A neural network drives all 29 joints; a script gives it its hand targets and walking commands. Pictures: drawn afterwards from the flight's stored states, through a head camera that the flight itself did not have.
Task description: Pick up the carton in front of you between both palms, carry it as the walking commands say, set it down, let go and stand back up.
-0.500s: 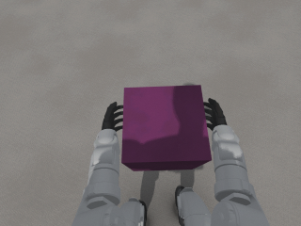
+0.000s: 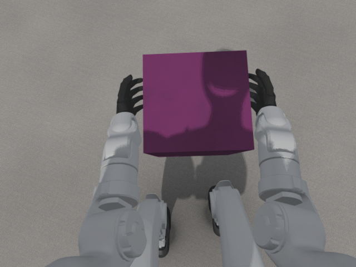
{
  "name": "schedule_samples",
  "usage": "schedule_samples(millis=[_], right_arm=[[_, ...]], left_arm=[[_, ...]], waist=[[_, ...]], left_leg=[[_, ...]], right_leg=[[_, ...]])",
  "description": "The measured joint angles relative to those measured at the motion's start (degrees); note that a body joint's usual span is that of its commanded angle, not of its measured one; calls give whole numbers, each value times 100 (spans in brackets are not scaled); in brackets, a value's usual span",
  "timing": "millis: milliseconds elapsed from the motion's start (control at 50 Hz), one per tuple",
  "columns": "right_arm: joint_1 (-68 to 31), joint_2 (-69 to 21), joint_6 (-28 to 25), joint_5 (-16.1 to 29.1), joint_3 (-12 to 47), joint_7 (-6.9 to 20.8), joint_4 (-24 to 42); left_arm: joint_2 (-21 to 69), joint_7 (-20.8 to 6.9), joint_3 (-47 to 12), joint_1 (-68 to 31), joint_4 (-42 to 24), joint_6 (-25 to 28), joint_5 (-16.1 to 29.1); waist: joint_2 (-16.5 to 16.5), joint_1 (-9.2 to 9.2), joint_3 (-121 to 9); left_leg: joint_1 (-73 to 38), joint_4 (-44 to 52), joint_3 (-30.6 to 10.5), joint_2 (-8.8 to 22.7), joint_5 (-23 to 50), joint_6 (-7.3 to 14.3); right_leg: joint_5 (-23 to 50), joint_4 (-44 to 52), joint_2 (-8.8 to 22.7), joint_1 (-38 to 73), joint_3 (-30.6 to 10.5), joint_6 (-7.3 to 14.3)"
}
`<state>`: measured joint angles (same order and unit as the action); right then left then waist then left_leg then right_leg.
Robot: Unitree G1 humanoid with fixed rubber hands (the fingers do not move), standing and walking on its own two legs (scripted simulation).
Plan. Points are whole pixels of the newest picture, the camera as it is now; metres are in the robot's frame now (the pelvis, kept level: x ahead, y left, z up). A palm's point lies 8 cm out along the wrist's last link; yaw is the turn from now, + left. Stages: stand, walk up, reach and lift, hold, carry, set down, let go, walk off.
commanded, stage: set down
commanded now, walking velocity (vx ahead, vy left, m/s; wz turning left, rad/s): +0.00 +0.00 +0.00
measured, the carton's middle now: (193, 114) +0.44 -0.05 -0.15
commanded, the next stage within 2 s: none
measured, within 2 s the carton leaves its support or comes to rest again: rests again in 1.74 s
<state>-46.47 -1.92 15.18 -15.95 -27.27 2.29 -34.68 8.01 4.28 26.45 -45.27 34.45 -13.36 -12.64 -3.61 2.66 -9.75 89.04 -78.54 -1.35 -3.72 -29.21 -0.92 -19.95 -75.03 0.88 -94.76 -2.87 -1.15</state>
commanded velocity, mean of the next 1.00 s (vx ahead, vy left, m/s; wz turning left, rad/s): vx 0.00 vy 0.00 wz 0.00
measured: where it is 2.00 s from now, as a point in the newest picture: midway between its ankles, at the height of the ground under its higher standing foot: (190, 229)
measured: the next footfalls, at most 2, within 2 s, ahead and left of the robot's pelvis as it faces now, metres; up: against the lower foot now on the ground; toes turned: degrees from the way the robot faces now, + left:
none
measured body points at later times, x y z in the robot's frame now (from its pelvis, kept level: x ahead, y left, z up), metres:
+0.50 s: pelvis -0.03 -0.01 -0.13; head +0.28 -0.04 +0.20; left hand +0.50 +0.09 -0.24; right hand +0.47 -0.21 -0.24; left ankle +0.05 +0.12 -0.57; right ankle +0.10 -0.13 -0.57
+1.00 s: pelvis -0.03 +0.00 -0.21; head +0.34 -0.02 +0.04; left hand +0.54 +0.07 -0.39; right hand +0.50 -0.23 -0.37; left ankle +0.05 +0.12 -0.57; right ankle +0.10 -0.13 -0.57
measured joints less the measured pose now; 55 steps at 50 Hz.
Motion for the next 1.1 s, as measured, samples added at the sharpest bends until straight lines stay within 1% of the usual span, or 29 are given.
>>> schedule_samples(millis=[80, 240, 400, 600, 720, 820, 880, 980, 1040, 1100], right_arm=[[-264, 34, 71, 10, 7, -105, -22], [-707, 156, 174, 222, 123, -338, -18], [-1178, 292, 255, 343, 131, -471, -110], [-1817, 528, 228, 379, 30, -490, -353], [-2194, 742, 157, 510, 25, -497, -510], [-2512, 956, 84, 707, 88, -532, -683], [-2816, 1188, 58, 884, 288, -521, -1040], [-3086, 1446, 12, 1207, 490, -532, -1266], [-3059, 1508, -34, 1345, 519, -509, -1352], [-3028, 1494, -86, 1368, 512, -473, -1479]], left_arm=[[-146, -33, 47, -328, 129, -45, 14], [-483, -47, -51, -903, 330, -116, 198], [-762, -40, -116, -1478, 561, -195, 286], [-1050, 55, -259, -2197, 894, -190, 374], [-1251, 201, -520, -2637, 1097, -142, 559], [-1455, 330, -813, -3021, 1307, -88, 766], [-1618, 406, -997, -3204, 1465, -82, 898], [-1745, 538, -1288, -3403, 1605, 8, 1080], [-1739, 582, -1369, -3419, 1649, -5, 1099], [-1756, 563, -1389, -3360, 1706, -1, 1090]], waist=[[-2, -11, -24], [12, -8, 30], [18, 43, 229], [10, 140, 691], [17, 210, 1153], [34, 261, 1605], [76, 333, 1834], [178, 399, 2105], [263, 400, 2116], [302, 389, 2041]], left_leg=[[575, -459, 4, -3, -107, -41], [1629, -1348, -11, -19, -306, -123], [2429, -2087, -28, -53, -445, -163], [3222, -2872, -14, -128, -543, -157], [3575, -3344, 3, -187, -602, -147], [3793, -3743, 17, -228, -671, -141], [3889, -3975, 32, -227, -734, -135], [3965, -4307, 42, -214, -871, -124], [3977, -4438, 22, -225, -951, -142], [4013, -4513, 12, -228, -1003, -156]], right_leg=[[-81, -463, -21, -602, -4, 19], [-220, -1337, -50, -1695, 11, 56], [-298, -2026, -61, -2506, 25, 59], [-341, -2735, -42, -3277, 3, 4], [-380, -3169, -19, -3613, -20, -40], [-427, -3540, -8, -3824, -36, -72], [-461, -3753, -27, -3931, -50, -91], [-536, -4057, -64, -4037, -56, -117], [-607, -4193, -59, -4068, -38, -106], [-645, -4269, -63, -4117, -30, -95]])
